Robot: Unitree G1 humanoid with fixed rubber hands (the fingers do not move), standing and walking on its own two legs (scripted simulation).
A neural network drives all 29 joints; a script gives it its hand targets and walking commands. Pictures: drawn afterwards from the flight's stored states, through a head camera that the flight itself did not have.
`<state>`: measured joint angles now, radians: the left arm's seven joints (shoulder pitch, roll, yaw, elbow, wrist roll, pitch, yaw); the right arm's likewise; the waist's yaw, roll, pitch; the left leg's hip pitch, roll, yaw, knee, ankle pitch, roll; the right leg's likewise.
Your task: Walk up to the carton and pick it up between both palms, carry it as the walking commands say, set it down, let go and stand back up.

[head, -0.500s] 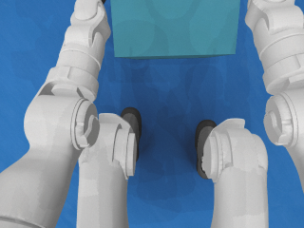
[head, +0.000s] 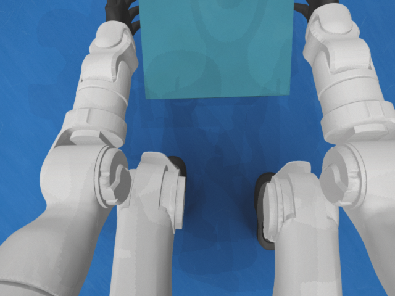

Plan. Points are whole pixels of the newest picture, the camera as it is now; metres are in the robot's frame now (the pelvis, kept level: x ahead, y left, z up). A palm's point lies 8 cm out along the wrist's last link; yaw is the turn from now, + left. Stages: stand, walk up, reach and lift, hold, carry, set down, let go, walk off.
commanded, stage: reach and lift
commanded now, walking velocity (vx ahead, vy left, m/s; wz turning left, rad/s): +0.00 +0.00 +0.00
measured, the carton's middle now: (216, 43) +0.51 +0.03 -0.24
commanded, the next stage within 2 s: none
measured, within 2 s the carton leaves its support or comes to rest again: leaves its support in 0.10 s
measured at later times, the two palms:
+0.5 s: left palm (107, 18) +0.51 +0.18 -0.10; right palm out of the picture +0.56 -0.12 -0.09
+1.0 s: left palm (84, 9) +0.50 +0.17 -0.04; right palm out of the picture +0.54 -0.12 -0.03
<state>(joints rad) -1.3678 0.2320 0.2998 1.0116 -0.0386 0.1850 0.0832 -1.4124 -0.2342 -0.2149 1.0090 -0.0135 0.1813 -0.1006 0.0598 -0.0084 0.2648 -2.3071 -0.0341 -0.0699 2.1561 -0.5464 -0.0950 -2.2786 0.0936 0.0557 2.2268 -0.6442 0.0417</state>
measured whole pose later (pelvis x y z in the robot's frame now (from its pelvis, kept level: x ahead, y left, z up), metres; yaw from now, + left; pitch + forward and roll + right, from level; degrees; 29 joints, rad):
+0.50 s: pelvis -0.01 +0.01 +0.03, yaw -1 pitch +44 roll +1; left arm -1.26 0.13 0.40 0.79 0.07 0.30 0.12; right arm -1.41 -0.18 -0.30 0.93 -0.09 0.28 -0.10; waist 0.05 -0.04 0.10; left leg -2.31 -0.06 -0.08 2.04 -0.50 -0.10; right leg -2.28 0.12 0.08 2.10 -0.59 0.07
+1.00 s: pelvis +0.00 +0.00 +0.07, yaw -1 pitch +47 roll +1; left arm -1.14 0.06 0.45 0.65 0.12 0.36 0.10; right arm -1.27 -0.11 -0.35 0.80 -0.13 0.33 -0.08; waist 0.05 -0.03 -0.03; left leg -2.22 -0.07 -0.09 1.90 -0.50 -0.10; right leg -2.20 0.13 0.09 1.96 -0.57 0.07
